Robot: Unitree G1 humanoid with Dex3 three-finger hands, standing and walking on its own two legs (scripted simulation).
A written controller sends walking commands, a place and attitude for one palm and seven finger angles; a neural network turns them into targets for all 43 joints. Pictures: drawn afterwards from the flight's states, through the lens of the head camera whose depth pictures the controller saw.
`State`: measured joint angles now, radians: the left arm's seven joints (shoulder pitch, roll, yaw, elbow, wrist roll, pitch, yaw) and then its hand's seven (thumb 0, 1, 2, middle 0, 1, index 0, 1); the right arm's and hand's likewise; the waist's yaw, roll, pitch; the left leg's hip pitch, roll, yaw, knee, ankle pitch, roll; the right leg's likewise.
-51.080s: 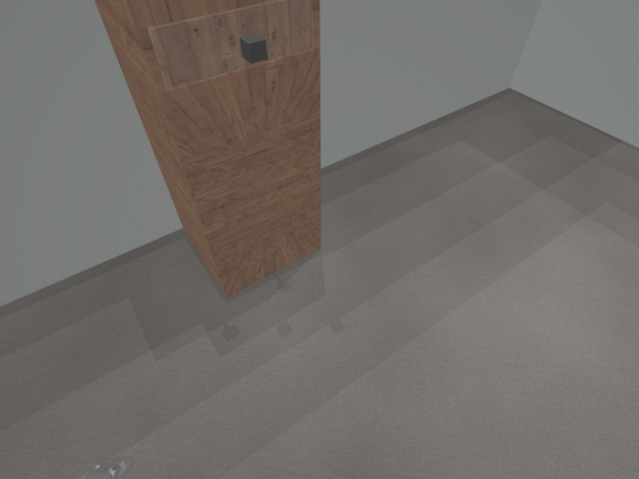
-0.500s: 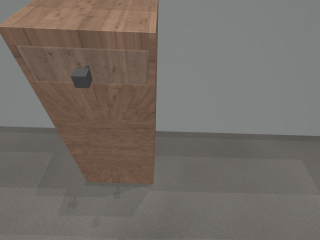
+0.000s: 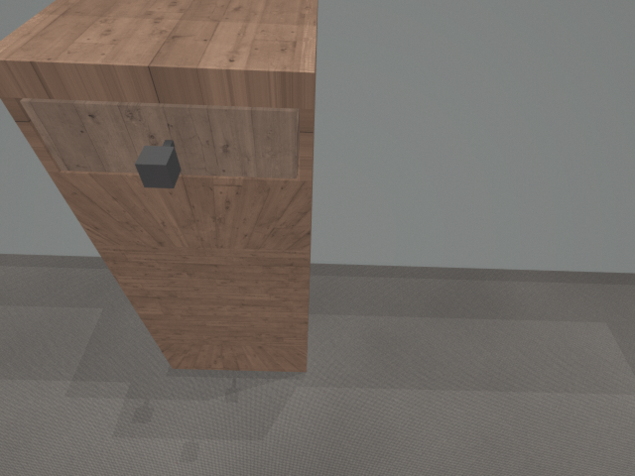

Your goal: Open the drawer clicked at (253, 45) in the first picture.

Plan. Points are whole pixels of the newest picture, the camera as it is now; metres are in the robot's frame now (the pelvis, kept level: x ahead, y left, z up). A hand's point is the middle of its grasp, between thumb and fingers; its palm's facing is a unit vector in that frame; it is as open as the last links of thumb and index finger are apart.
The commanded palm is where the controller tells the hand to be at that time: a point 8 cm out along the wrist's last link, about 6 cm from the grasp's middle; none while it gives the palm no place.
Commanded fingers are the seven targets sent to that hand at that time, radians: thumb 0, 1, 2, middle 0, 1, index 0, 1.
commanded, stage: come to a stop and stand still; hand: left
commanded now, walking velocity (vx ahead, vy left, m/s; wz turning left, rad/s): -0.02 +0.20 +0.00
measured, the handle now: (163, 158) +0.50 +0.27 +0.12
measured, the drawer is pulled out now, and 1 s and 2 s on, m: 0.00 0.00 0.00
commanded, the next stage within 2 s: look again from close up in 1.02 s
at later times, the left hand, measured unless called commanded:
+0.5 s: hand out of the picture +0.01 +0.25 -0.18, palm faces +0.02 -0.96 -0.27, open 7.4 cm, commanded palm none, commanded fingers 0.00 0.90 0.90 -0.20 -0.30 -0.20 -0.30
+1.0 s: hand out of the picture -0.03 +0.22 -0.18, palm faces -0.03 -0.98 -0.18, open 7.4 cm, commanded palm none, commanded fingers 0.00 0.90 0.90 -0.20 -0.30 -0.20 -0.30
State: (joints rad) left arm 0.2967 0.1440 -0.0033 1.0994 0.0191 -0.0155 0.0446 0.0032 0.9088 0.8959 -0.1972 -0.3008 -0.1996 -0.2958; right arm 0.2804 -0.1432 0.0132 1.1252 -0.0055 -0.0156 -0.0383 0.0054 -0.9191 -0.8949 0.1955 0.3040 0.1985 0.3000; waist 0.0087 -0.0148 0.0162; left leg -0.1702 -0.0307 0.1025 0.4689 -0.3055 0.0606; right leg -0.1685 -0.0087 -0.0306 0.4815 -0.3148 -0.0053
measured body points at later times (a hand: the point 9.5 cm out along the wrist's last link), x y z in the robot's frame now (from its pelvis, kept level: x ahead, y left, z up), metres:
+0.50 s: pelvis -0.03 +0.06 -0.01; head -0.03 +0.04 +0.44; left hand +0.01 +0.30 -0.15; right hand +0.03 -0.18 -0.17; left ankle -0.03 +0.07 -0.74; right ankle -0.05 -0.08 -0.74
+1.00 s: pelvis -0.03 +0.06 +0.00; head -0.01 +0.06 +0.45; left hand -0.02 +0.27 -0.16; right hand -0.07 -0.16 -0.16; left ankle -0.03 +0.07 -0.74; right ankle -0.05 -0.08 -0.74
